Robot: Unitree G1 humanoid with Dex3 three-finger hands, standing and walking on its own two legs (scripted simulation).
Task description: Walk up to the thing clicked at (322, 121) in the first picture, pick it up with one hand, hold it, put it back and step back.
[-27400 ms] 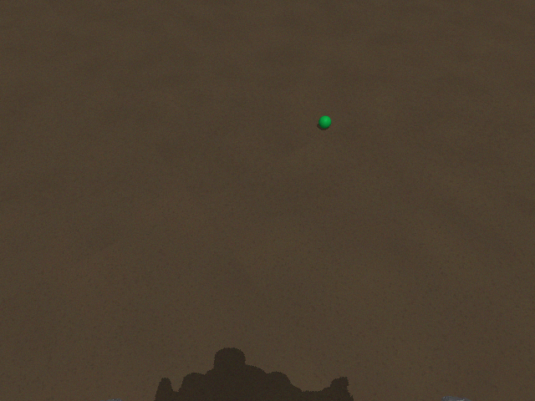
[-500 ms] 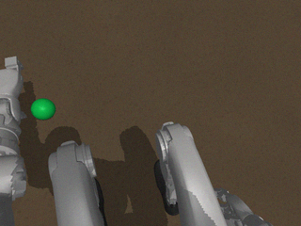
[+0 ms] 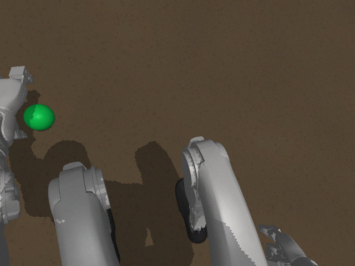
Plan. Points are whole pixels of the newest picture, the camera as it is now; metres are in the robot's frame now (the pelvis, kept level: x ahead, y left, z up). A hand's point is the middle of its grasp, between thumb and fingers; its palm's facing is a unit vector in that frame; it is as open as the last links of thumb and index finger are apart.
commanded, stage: home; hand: left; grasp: from above
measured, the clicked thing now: (39, 117) +0.49 +0.29 -0.29
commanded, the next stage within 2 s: none
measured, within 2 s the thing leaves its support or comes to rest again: neither
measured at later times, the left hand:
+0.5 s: hand out of the picture +0.41 +0.28 -0.02, palm faces -0.34 -0.38 -0.86, open 9.8 cm
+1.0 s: hand out of the picture +0.27 +0.22 +0.19, palm faces +0.02 -0.92 -0.40, open 7.4 cm
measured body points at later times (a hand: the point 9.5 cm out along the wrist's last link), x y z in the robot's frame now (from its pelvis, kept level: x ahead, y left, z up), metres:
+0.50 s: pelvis +0.01 +0.00 +0.09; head +0.20 +0.04 +0.50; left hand +0.43 +0.30 +0.03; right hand +0.11 -0.26 -0.04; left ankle +0.09 +0.14 -0.30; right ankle +0.11 -0.13 -0.30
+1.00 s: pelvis +0.04 +0.00 +0.27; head +0.15 +0.03 +0.71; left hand +0.27 +0.27 +0.21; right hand +0.27 -0.21 +0.19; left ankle +0.09 +0.14 -0.30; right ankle +0.11 -0.13 -0.30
